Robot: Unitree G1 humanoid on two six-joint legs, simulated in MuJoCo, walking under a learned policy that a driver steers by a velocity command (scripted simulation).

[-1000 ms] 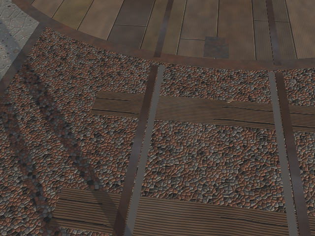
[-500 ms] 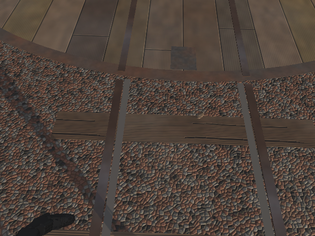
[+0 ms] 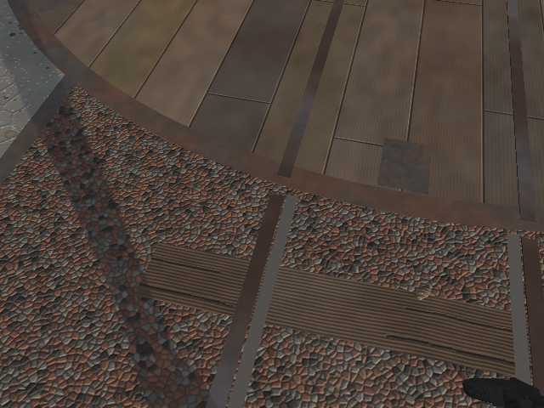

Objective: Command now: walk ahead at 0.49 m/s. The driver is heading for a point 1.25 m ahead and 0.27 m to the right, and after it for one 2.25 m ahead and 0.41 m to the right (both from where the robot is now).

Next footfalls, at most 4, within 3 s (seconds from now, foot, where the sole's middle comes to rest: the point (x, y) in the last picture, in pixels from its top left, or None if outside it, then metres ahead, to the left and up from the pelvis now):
0.08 left None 0.23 0.13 -0.77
0.60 right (357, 391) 0.52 -0.12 -0.77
1.06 left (276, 309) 0.71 0.10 -0.77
1.44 right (370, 355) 0.61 -0.15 -0.77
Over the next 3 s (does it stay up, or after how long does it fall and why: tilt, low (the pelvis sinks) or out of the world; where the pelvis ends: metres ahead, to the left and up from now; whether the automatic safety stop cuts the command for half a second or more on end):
stays up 1.02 -0.27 -0.01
